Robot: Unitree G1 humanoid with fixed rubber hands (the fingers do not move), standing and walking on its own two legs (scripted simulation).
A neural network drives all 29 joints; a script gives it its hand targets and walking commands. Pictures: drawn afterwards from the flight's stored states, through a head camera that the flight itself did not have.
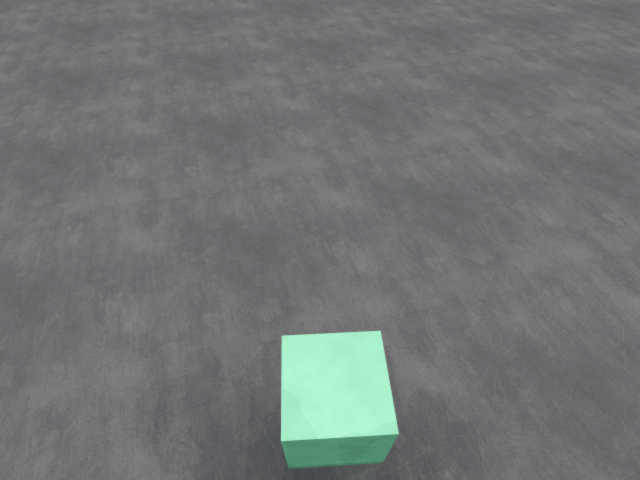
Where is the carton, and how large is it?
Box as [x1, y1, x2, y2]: [281, 331, 398, 468]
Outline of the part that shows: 380,331 282,336 281,443 288,468 382,462 398,432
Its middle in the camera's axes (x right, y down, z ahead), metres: +0.04 +0.44 +1.08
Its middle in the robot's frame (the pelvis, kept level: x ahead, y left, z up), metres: +0.43 -0.04 -0.63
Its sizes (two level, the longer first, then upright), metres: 0.270 0.262 0.295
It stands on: the floor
